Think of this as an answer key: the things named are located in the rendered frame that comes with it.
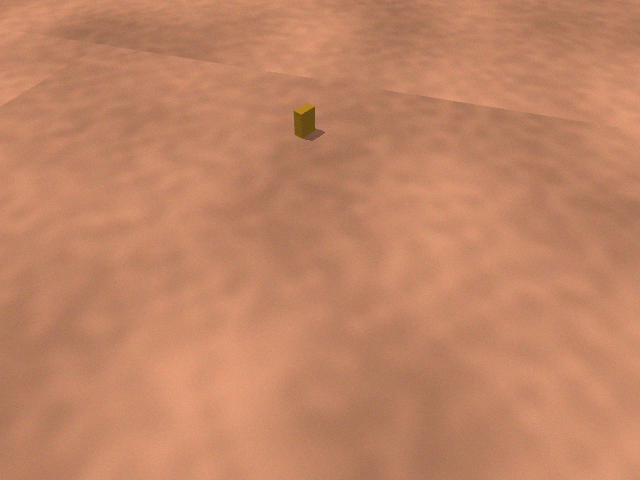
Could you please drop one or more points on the carton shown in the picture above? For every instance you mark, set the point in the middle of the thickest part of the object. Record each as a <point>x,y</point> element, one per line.
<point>304,120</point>

